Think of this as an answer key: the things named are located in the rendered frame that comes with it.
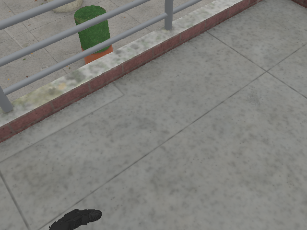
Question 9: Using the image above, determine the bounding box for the left robot hand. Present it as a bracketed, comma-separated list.
[49, 209, 102, 230]

